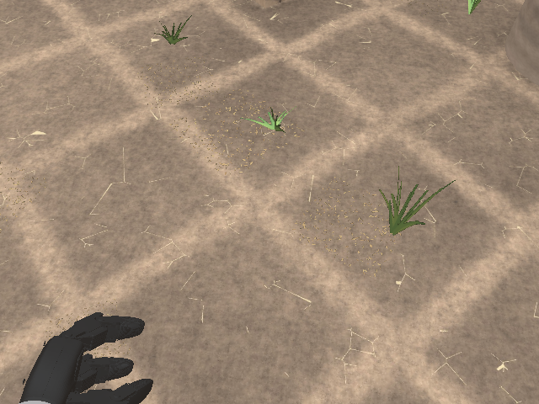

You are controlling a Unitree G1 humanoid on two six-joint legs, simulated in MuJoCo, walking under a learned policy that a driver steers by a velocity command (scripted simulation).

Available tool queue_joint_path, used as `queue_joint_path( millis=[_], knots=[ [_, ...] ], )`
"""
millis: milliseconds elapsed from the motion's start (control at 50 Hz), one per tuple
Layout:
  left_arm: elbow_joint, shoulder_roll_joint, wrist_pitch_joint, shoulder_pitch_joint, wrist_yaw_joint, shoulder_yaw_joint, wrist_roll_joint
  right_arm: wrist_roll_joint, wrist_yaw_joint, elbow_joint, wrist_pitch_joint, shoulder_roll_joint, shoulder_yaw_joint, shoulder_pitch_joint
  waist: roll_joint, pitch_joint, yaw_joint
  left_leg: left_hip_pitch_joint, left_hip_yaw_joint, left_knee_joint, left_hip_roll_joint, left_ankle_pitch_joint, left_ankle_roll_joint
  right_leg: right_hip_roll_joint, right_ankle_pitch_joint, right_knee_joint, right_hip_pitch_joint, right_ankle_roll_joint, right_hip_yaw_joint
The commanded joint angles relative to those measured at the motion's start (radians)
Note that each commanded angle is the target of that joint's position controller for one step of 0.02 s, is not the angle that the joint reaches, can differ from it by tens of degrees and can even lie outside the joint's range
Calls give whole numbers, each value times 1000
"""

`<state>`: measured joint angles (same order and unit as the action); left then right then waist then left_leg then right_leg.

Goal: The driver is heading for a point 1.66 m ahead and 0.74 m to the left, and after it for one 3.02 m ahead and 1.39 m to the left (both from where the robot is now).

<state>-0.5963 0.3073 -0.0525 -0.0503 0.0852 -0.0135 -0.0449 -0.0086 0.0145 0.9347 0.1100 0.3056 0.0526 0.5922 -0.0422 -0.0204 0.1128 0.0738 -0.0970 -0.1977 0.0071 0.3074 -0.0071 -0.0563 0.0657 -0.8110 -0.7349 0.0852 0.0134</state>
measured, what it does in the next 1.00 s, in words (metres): walks ahead, turning left: right foot, then left foot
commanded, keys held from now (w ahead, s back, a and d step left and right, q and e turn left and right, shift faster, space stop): w+q+shift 0.80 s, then w+shift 0.18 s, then w+e+shift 0.02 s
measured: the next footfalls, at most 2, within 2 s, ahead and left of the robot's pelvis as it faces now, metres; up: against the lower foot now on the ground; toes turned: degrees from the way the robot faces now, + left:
right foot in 0.10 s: +0.28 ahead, -0.12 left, +0.00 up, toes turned +2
left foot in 0.54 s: +0.66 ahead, +0.16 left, +0.00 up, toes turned +28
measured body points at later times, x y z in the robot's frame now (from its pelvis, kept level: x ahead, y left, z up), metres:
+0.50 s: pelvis +0.45 +0.04 -0.03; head +0.47 +0.06 +0.42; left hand +0.31 +0.29 -0.16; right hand +0.75 -0.11 -0.09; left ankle +0.62 +0.17 -0.70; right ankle +0.25 -0.12 -0.73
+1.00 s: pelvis +0.87 +0.25 -0.02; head +0.90 +0.27 +0.43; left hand +0.91 +0.58 -0.08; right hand +1.06 +0.00 -0.14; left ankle +0.64 +0.14 -0.71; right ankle +1.07 +0.27 -0.74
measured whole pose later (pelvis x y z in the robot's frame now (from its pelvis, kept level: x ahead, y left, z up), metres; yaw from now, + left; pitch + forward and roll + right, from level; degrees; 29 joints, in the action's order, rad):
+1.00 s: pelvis +0.87 +0.25 -0.02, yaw +46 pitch +2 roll -1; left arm -0.59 0.27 -0.08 0.01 0.00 0.02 -0.04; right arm -0.02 0.00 0.86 0.07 0.35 0.08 0.46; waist 0.01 0.03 0.10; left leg 0.12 0.26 -0.53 0.16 0.45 0.16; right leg 0.00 0.04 -0.53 -0.53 0.02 -0.01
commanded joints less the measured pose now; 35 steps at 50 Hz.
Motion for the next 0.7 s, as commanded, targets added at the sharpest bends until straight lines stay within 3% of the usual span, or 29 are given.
queue_joint_path(
  millis=[20, 40, 60, 80, 100, 120, 140, 160, 180, 200, 220, 280, 300, 340, 400, 440, 460, 480, 500, 520, 540, 560, 580, 600, 620, 640, 680, 700],
  knots=[
    [46, 39, -16, 15, 0, 9, 7, 4, 9, -104, 27, 175, 22, -167, 94, 126, -142, -281, 142, 148, -220, -674, 168, 39, -45, 144, 332, -1, -72],
    [37, 64, -19, 39, -15, -1, 0, 3, 7, -89, 23, 197, 26, -140, 97, 83, -155, -196, 126, 49, -219, -877, 156, 69, 10, 179, 383, 7, -77],
    [5, 95, -24, 148, -33, -16, -7, 0, 2, -75, 14, 219, 29, -120, 116, -1, -207, -158, 116, -131, -211, -1001, 142, 102, 72, 205, 518, 14, -76],
    [-55, 127, -27, 341, -51, -35, -17, 4, -3, -72, 5, 223, 29, -124, 117, -99, -303, -236, 102, -392, -176, -956, 127, 101, 74, 241, 756, 19, -61],
    [-83, 203, -29, 484, -75, -62, -41, 5, -1, -89, 5, 164, 13, -115, 67, -208, -352, -450, 91, -715, -114, -632, 118, -75, 267, 232, 1002, 25, 105],
    [-75, 288, -36, 517, -87, -82, -66, 30, 1, -133, 3, -25, -21, 0, -208, -383, -243, -728, 129, -1115, -8, 194, 107, -406, 523, 333, 1223, 74, 580],
    [-68, 244, -25, 510, -85, -81, -28, 35, -4, -151, -6, 70, -1, -82, -127, -394, -274, -800, 183, -1227, -11, 117, 127, -420, 619, 505, 1110, 82, 764],
    [-87, 166, -28, 420, -85, -63, -16, 27, -4, -165, -15, 89, 8, -187, -60, -174, -230, -860, 176, -1201, -60, -3, 127, -348, 552, 515, 955, 71, 574],
    [-97, 112, -35, 367, -80, -54, -9, 18, 4, -162, -20, 60, 0, -212, -37, -67, -194, -850, 165, -1145, -92, -54, 119, -306, 392, 533, 827, 65, 437],
    [-107, 80, -40, 339, -78, -48, -5, 11, 12, -143, -34, 43, 1, -208, -28, -15, -159, -807, 166, -1117, -112, -65, 110, -253, 278, 565, 735, 39, 314],
    [-119, 67, -46, 343, -81, -45, 5, 0, 19, -139, -53, 23, 1, -170, -78, -6, -119, -765, 162, -1108, -123, -62, 98, -254, 224, 583, 670, 42, 246],
    [-170, 17, -75, 363, -73, -38, 33, -13, 36, -170, -95, -17, 2, -273, -32, 78, -91, -838, 148, -1083, -152, -97, 90, -220, 88, 658, 627, 16, 58],
    [-182, 25, -83, 379, -72, -40, 33, -19, 43, -202, -98, -30, -3, -324, -56, 98, -88, -868, 139, -1059, -164, -145, 90, -235, -3, 666, 621, 21, 10],
    [-200, 8, -92, 366, -73, -37, 28, -16, 55, -245, -96, -35, -10, -416, -60, 137, -73, -869, 108, -952, -157, -258, 98, -183, -122, 686, 594, 1, -130],
    [-212, 55, -94, 360, -87, -46, 26, -13, 80, -284, -90, -14, -19, -522, 6, 165, -73, -740, 1, -675, -112, -397, 141, -138, -256, 735, 594, -28, -276],
    [-222, 110, -90, 394, -98, -54, 27, -13, 86, -293, -87, -3, -19, -548, 10, 150, -69, -629, -75, -573, -42, -420, 177, -150, -609, 680, 669, -40, -314],
    [-221, 144, -80, 410, -104, -61, 26, -10, 82, -283, -87, 19, -13, -516, -12, 109, -49, -583, -105, -560, 1, -382, 192, -158, -842, 598, 743, -50, -318],
    [-215, 182, -63, 407, -112, -72, 21, -7, 74, -265, -88, 46, -5, -442, -44, 56, -5, -511, -120, -559, 40, -312, 205, -174, -1035, 474, 796, -55, -315],
    [-203, 214, -41, 377, -118, -82, 13, -5, 64, -232, -88, 82, 11, -300, -67, -21, 73, -371, -106, -565, 70, -240, 225, -195, -1139, 280, 798, -48, -304],
    [-184, 231, -21, 337, -118, -89, 8, -7, 49, -179, -89, 129, 36, -107, -59, -113, 161, -160, -67, -542, 91, -163, 252, -208, -1098, 12, 729, -34, -275],
    [-183, 210, -13, 332, -107, -87, 2, -7, 24, -131, -94, 180, 67, 10, 13, -152, 190, 41, 12, -481, 95, -84, 274, -139, -724, -340, 575, -47, -268],
    [-144, 36, -23, 323, -89, -42, -8, 9, 8, -135, -105, 247, 83, -105, 285, -24, 58, 67, 291, -440, -56, -166, 304, 54, 337, -727, 238, -78, -234],
    [-17, 46, -45, 393, -84, -32, 19, -18, 11, -187, -114, 348, 102, -143, 356, -249, -34, 353, 844, -220, -227, -32, 519, 125, 444, -914, -83, -110, -10],
    [-13, 96, -73, 305, -87, -26, 6, -16, 1, -211, -115, 300, 102, -155, 145, -210, 4, 307, 955, -50, -268, 141, 486, 56, 358, -848, -164, -96, 77],
    [-19, 111, -84, 268, -88, -25, 9, -12, -9, -192, -107, 238, 88, -170, 22, -62, -32, 133, 886, -20, -244, 132, 435, 14, 297, -734, -140, -92, 80],
    [-20, 95, -79, 243, -91, -19, -4, -8, -12, -180, -93, 206, 78, -196, -44, 1, -80, -18, 794, -25, -201, 40, 399, -22, 286, -638, -72, -99, 78],
    [-30, 81, -34, 264, -90, -11, -30, 2, -17, -188, -63, 159, 56, -242, -65, 55, -145, -249, 637, -16, -123, -112, 375, -62, 297, -519, 61, -129, 76],
    [-23, 71, -14, 258, -87, -8, -32, 6, -14, -189, -50, 149, 51, -240, -56, 65, -156, -316, 591, -5, -94, -138, 373, -75, 314, -450, 92, -144, 67]
  ],
)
